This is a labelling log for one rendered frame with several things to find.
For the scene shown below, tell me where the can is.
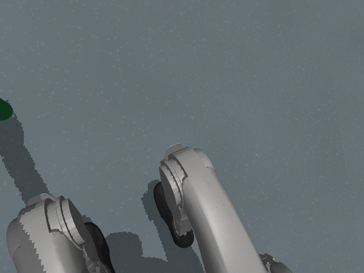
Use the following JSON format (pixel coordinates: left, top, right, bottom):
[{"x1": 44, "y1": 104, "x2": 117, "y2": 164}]
[{"x1": 0, "y1": 98, "x2": 13, "y2": 121}]

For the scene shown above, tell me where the right robot foot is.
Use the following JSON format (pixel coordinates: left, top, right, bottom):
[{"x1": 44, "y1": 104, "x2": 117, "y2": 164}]
[{"x1": 154, "y1": 182, "x2": 194, "y2": 248}]

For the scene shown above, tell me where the left robot foot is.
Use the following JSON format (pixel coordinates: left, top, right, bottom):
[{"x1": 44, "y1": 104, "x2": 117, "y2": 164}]
[{"x1": 84, "y1": 222, "x2": 115, "y2": 273}]

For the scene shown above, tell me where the right robot hand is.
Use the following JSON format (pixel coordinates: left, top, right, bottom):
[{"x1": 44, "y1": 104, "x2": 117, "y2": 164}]
[{"x1": 259, "y1": 253, "x2": 293, "y2": 273}]

